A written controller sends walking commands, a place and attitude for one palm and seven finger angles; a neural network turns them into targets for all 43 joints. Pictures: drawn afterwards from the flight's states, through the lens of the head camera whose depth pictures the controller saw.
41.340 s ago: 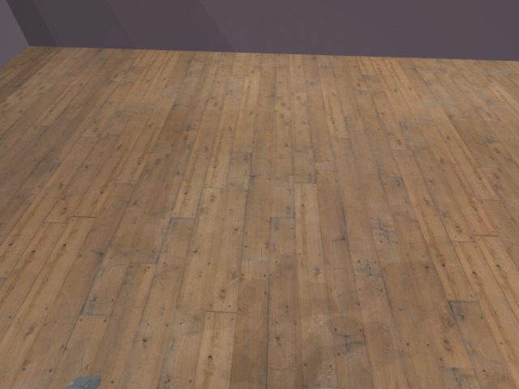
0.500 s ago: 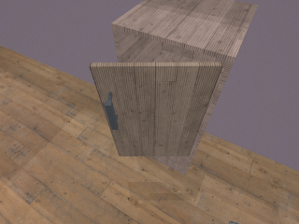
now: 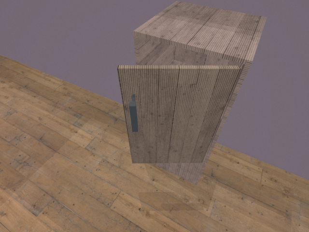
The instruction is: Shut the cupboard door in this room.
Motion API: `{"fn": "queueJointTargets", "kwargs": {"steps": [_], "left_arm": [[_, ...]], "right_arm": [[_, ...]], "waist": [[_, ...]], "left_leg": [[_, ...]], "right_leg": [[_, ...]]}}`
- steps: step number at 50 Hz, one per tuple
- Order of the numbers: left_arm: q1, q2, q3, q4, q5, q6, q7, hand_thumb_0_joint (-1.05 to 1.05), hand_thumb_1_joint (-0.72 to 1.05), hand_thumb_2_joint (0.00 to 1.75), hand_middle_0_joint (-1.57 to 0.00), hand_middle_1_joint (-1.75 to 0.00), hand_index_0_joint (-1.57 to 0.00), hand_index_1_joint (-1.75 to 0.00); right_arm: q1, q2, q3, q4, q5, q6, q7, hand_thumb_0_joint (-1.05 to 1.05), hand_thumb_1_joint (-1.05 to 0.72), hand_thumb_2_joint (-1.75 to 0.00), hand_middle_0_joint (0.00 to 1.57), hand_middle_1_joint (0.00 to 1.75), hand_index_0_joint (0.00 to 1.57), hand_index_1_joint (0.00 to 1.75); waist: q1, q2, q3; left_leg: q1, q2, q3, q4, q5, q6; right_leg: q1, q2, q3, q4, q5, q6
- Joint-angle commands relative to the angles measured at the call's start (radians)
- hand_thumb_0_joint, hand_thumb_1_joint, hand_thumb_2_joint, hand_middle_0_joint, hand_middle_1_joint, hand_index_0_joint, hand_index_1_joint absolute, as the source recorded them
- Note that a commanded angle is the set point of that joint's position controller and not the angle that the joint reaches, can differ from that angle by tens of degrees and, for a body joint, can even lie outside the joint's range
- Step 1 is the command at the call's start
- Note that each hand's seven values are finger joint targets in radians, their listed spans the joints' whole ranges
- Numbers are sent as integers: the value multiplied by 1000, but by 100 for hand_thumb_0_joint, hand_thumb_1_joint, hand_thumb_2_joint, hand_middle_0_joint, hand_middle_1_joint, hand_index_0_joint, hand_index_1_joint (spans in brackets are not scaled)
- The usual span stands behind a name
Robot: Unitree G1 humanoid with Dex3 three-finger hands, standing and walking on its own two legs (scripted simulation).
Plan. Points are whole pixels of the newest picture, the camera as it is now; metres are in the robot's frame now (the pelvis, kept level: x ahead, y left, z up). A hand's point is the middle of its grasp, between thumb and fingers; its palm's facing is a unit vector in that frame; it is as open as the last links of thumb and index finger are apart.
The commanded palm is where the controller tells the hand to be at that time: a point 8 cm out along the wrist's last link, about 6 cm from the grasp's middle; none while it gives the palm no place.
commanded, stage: come to a stop and stand still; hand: left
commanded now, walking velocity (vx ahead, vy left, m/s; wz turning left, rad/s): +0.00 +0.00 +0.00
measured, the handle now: (134, 113) +0.50 +0.10 -0.01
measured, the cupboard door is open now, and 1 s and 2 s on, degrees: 29 29 29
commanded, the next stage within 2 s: look again from close up in 0.04 s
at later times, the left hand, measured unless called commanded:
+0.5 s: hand out of the picture +0.04 +0.15 -0.17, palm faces +0.01 -0.98 -0.19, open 7.4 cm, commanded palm none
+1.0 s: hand out of the picture +0.09 +0.13 -0.17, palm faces +0.01 -0.97 -0.22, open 7.4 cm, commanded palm none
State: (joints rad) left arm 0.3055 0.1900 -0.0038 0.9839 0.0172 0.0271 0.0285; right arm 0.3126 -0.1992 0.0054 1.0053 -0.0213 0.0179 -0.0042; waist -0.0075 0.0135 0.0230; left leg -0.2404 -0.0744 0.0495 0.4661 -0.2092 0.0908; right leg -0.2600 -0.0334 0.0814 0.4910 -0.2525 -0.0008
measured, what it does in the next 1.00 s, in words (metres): shifts its weight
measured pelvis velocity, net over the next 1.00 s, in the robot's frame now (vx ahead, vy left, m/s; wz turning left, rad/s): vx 0.07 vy -0.06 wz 0.00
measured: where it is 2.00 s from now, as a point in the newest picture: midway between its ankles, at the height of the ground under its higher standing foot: outside the picture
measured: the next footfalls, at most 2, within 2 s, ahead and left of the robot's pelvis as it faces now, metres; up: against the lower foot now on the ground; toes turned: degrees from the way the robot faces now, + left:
none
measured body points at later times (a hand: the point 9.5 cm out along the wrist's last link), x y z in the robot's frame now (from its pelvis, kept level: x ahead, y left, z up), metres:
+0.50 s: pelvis +0.04 -0.02 +0.00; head +0.05 -0.02 +0.45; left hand +0.04 +0.20 -0.16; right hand +0.08 -0.25 -0.15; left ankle +0.03 +0.06 -0.74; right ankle +0.04 -0.17 -0.74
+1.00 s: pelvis +0.07 -0.06 +0.00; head +0.09 -0.06 +0.45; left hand +0.09 +0.18 -0.16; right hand +0.07 -0.29 -0.16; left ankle +0.03 +0.06 -0.74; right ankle +0.04 -0.16 -0.74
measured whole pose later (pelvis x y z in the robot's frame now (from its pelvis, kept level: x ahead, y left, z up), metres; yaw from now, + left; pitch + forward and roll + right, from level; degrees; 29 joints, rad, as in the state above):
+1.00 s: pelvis +0.07 -0.06 +0.00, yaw +0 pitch +0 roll +1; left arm 0.27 0.19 0.02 1.03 0.02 0.02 0.02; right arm 0.27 -0.16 0.00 1.08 -0.03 0.00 -0.04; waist -0.02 -0.01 0.04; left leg -0.18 -0.01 0.01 0.51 -0.33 0.01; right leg -0.21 0.03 0.04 0.55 -0.34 -0.03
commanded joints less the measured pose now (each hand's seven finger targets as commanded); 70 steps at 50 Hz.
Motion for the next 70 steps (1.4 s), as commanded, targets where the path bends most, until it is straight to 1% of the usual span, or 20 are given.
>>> {"fn": "queueJointTargets", "kwargs": {"steps": [1, 21, 35, 38, 41, 45, 47, 49, 51, 52, 53, 55, 57, 60, 62, 63, 64, 65, 66, 70], "left_arm": [[34, 92, 10, -24, 2, -33, 4, 0, 90, 90, -20, -30, -20, -30], [47, 75, -2, 62, -2, -48, 12, 0, 90, 90, -20, -30, -20, -30], [1, 94, 6, 43, -6, -47, 12, 0, 90, 90, -20, -30, -20, -30], [4, 84, 10, 43, -5, -39, 8, 0, 90, 90, -20, -30, -20, -30], [3, 82, 19, 29, -2, -26, 0, 0, 90, 90, -20, -30, -20, -30], [10, 70, 34, 2, 6, -15, -9, 0, 90, 90, -20, -30, -20, -30], [34, 64, 37, 4, 6, -16, -10, 0, 90, 90, -20, -30, -20, -30], [74, 69, 42, 11, 7, -19, -9, 0, 90, 90, -20, -30, -20, -30], [112, 99, 47, 21, 5, -23, -4, 0, 90, 90, -20, -30, -20, -30], [118, 116, 49, 22, 4, -24, -2, 0, 90, 90, -20, -30, -20, -30], [122, 114, 48, 22, 4, -23, 0, 0, 90, 90, -20, -30, -20, -30], [114, 106, 51, 6, 9, -16, 5, 0, 90, 90, -20, -30, -20, -30], [116, 103, 57, -1, 14, -10, 7, 0, 90, 90, -20, -30, -20, -30], [100, 84, 49, 1, 5, -24, 13, 0, 90, 90, -20, -30, -20, -30], [65, 67, 34, 8, -9, -37, 12, 0, 90, 90, -20, -30, -20, -30], [78, 38, 27, 6, -11, -39, 11, 0, 90, 90, -20, -30, -20, -30], [88, 28, 25, 10, -8, -36, 18, 0, 90, 90, -20, -30, -20, -30], [83, 32, 20, 27, -7, -32, 20, 0, 90, 90, -20, -30, -20, -30], [93, 36, 16, 44, -8, -34, 20, 0, 90, 90, -20, -30, -20, -30], [95, 41, 4, 69, -10, -46, 18, 0, 90, 90, -20, -30, -20, -30]], "right_arm": [[-28, -120, -30, -54, 8, -37, -13, 0, -90, -90, 20, 30, 20, 30], [-27, -85, -19, 22, 19, -62, -28, 0, -90, -90, 20, 30, 20, 30], [-31, -81, -14, 46, 15, -61, -32, 0, -90, -90, 20, 30, 20, 30], [-27, -83, -19, 50, 11, -57, -35, 0, -90, -90, 20, 30, 20, 30], [-21, -111, -30, 45, 6, -50, -41, 0, -90, -90, 20, 30, 20, 30], [-1, -136, -48, 36, 0, -40, -56, 0, -90, -90, 20, 30, 20, 30], [-3, -135, -51, 29, -1, -37, -58, 0, -90, -90, 20, 30, 20, 30], [-13, -116, -50, 25, -1, -35, -57, 0, -90, -90, 20, 30, 20, 30], [-19, -75, -42, 16, 3, -35, -55, 0, -90, -90, 20, 30, 20, 30], [-14, -52, -38, 16, 4, -30, -54, 0, -90, -90, 20, 30, 20, 30], [-28, -39, -37, 13, 4, -24, -56, 0, -90, -90, 20, 30, 20, 30], [-52, -39, -42, 4, 9, -22, -57, 0, -90, -90, 20, 30, 20, 30], [-69, -35, -44, 1, 12, -19, -59, 0, -90, -90, 20, 30, 20, 30], [-46, 2, -30, 13, 15, -25, -54, 0, -90, -90, 20, 30, 20, 30], [10, -2, -25, 43, 18, -34, -51, 0, -90, -90, 20, 30, 20, 30], [-3, -30, -29, 45, 15, -44, -52, 0, -90, -90, 20, 30, 20, 30], [-23, -50, -28, 34, 14, -40, -52, 0, -90, -90, 20, 30, 20, 30], [-51, -46, -23, 37, 16, -43, -56, 0, -90, -90, 20, 30, 20, 30], [-71, -39, -18, 35, 19, -45, -58, 0, -90, -90, 20, 30, 20, 30], [-59, -30, -16, 40, 22, -47, -57, 0, -90, -90, 20, 30, 20, 30]], "waist": [[11, 10, 49], [6, -31, 9], [10, -10, 3], [6, -34, 20], [2, 12, 32], [0, 74, 44], [8, 69, 29], [18, -7, 17], [21, -147, -3], [15, -219, -16], [22, -232, 2], [27, -167, 9], [31, -148, -1], [6, -59, -32], [-31, -8, -46], [-10, 71, -35], [6, 84, -1], [14, 148, 17], [23, 153, 29], [11, 10, -15]], "left_leg": [[-72, 172, -233, -233, -291, -20], [76, 159, -138, -119, 120, -34], [87, 162, -124, -105, 185, -44], [90, 182, -133, -104, 140, -36], [92, 225, -179, -122, 122, -15], [117, 303, -250, -115, 239, 40], [91, 301, -253, -85, 268, 45], [6, 245, -195, -25, 208, 7], [-75, 137, -55, 99, 26, -50], [-106, 97, -7, 172, -102, -69], [-143, 89, -2, 247, -256, -75], [-197, 101, -8, 358, -330, -75], [-208, 101, 10, 374, -337, -79], [-79, 107, -1, 168, -194, -83], [138, 148, -47, -67, 117, -67], [180, 232, -127, -53, 309, -26], [122, 263, -136, -43, 366, 3], [98, 262, -154, -56, 396, 12], [98, 249, -144, -58, 415, 7], [157, 206, -103, -56, 325, -34]], "right_leg": [[-4, -15, 44, -69, -85, -43], [33, -45, 59, -80, 163, -26], [72, -46, 60, -73, 217, -35], [51, -25, 31, -56, 149, -31], [7, 5, -1, -6, 76, -26], [-70, 32, -42, 81, -7, -26], [-33, 26, -48, 57, -6, -29], [70, -1, -12, -7, 122, -43], [154, -91, 93, -75, 312, -75], [175, -142, 143, -106, 408, -112], [182, -169, 160, -121, 522, -157], [205, -189, 151, -99, 715, -229], [227, -173, 120, -87, 803, -251], [192, -152, 108, -72, 736, -212], [70, -95, 61, -34, 540, -111], [13, -38, 30, -42, 371, -49], [28, -19, 24, -74, 227, -10], [55, -18, 15, -84, 174, -2], [68, -24, 19, -101, 189, -4], [89, -58, 35, -147, 336, -2]]}}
